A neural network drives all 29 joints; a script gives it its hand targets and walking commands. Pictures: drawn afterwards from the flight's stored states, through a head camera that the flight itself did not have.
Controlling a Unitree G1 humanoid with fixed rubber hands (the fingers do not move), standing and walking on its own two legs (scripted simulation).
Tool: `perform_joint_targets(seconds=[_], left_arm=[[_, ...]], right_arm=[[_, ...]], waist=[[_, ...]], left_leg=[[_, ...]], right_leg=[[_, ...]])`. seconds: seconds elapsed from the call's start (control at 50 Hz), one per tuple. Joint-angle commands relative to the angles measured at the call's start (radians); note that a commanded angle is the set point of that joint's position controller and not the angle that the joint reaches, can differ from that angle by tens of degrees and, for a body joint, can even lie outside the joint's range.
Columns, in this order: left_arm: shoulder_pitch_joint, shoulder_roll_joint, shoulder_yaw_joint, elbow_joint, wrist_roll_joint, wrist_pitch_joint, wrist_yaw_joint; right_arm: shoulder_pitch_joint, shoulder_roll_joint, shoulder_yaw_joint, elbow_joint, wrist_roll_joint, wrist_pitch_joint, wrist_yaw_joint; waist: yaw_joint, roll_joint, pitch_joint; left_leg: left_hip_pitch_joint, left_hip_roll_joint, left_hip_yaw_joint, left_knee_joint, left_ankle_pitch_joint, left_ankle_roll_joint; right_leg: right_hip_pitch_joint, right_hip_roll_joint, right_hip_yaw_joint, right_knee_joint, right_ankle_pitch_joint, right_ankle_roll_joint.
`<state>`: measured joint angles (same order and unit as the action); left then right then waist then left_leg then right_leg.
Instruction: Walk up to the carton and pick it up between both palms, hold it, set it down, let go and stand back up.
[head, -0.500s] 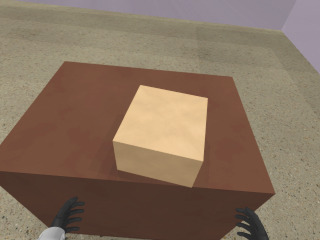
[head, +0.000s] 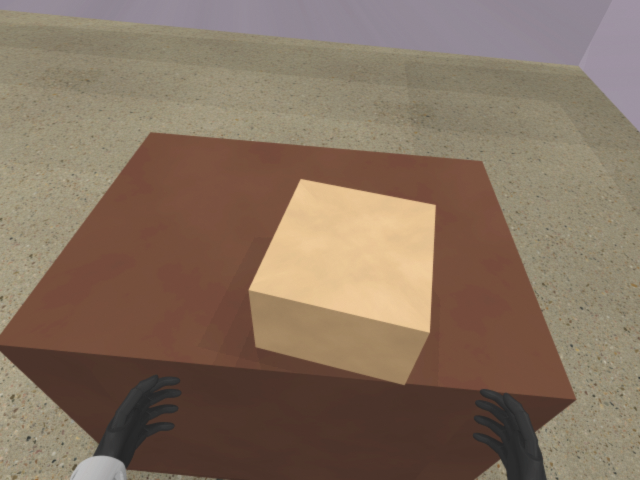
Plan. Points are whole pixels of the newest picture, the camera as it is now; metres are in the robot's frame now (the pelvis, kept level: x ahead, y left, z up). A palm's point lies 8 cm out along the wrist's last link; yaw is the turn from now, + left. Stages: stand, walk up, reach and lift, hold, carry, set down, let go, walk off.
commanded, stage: reach and lift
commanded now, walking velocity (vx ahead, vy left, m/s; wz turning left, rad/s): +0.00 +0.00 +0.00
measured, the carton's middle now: (348, 273) +0.44 -0.01 -0.02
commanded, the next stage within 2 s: none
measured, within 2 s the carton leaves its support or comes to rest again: neither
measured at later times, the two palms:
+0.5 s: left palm (123, 409) +0.18 +0.24 +0.01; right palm (512, 433) +0.19 -0.20 +0.01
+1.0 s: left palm (156, 322) +0.28 +0.23 +0.05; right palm (519, 369) +0.26 -0.22 +0.04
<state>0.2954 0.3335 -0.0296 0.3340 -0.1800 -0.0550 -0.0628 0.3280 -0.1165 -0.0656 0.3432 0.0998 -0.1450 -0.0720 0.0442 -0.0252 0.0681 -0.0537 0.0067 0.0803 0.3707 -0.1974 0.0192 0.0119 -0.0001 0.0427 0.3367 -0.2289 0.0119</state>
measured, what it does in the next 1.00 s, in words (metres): stands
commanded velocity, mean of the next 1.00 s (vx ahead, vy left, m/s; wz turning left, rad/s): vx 0.00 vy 0.00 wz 0.00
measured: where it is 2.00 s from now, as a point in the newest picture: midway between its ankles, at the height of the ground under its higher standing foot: outside the picture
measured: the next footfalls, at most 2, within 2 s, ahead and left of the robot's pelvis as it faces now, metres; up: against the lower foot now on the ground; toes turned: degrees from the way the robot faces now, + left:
none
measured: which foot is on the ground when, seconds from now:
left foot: down 0.00-1.00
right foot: down 0.00-1.00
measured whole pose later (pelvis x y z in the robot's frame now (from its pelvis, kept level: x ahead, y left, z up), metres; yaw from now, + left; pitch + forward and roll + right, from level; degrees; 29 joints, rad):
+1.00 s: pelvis +0.02 -0.01 +0.00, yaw +1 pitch -4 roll +0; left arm 0.01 0.39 0.02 0.23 -0.29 0.04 -0.12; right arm 0.15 -0.16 0.00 0.06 0.24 0.06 -0.20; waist 0.01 -0.02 0.07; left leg -0.08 0.02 0.06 0.36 -0.21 0.00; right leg -0.01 0.01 0.02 0.33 -0.25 0.00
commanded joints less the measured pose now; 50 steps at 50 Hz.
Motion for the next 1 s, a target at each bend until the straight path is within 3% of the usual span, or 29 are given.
perform_joint_targets(seconds=[0.0,0.28,0.4,0.6,0.98], left_arm=[[-0.054,0.135,0.046,-0.164,-0.021,-0.061,-0.006],[-0.048,0.182,0.035,-0.242,-0.108,-0.146,-0.045],[-0.097,0.199,0.033,-0.259,-0.133,-0.158,-0.051],[-0.232,0.209,0.052,-0.277,-0.138,-0.067,-0.037],[-0.509,0.203,0.128,-0.245,-0.107,0.091,-0.061]], right_arm=[[-0.036,-0.066,-0.014,-0.169,0.029,-0.022,-0.015],[-0.005,-0.031,0.01,-0.337,0.06,-0.03,-0.075],[-0.028,-0.019,0.024,-0.375,0.068,-0.012,-0.096],[-0.136,-0.047,0.018,-0.416,0.079,0.084,-0.11],[-0.347,-0.138,0.039,-0.434,0.148,0.178,-0.133]], waist=[[-0.005,0.105,-0.002],[-0.014,0.067,-0.018],[-0.02,0.079,-0.015],[-0.026,0.091,-0.059],[-0.05,0.056,-0.199]], left_leg=[[0.112,0.019,-0.041,-0.044,0.189,-0.071],[0.096,0.025,-0.079,-0.003,0.22,-0.057],[0.076,0.031,-0.091,-0.003,0.185,-0.05],[0.075,0.039,-0.088,-0.018,0.178,-0.046],[0.159,0.021,-0.075,-0.009,0.337,-0.041]], right_leg=[[-0.211,0.01,-0.016,-0.108,0.012,-0.052],[-0.206,-0.004,0.002,-0.092,0.05,-0.05],[-0.203,-0.015,0.01,-0.084,0.033,-0.056],[-0.181,-0.021,0.017,-0.075,0.052,-0.056],[-0.127,-0.014,0.012,-0.056,0.359,-0.009]])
